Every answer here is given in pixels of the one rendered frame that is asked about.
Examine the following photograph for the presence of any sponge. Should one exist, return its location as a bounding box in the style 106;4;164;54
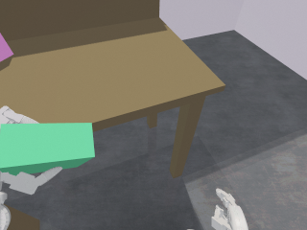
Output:
0;123;95;176

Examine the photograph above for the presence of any table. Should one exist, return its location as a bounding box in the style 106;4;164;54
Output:
0;0;225;230

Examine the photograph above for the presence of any right robot hand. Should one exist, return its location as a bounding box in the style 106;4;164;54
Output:
211;188;248;230

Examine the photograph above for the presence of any robot left forearm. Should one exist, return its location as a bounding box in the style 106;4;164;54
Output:
0;191;12;230

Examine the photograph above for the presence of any left robot hand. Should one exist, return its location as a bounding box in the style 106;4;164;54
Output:
0;105;63;195

